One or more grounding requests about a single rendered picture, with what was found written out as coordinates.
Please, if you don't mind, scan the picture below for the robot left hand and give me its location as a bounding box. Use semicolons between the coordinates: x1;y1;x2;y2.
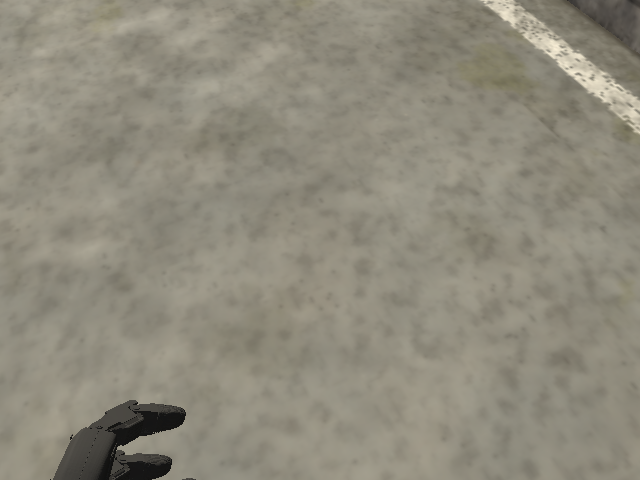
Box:
50;400;196;480

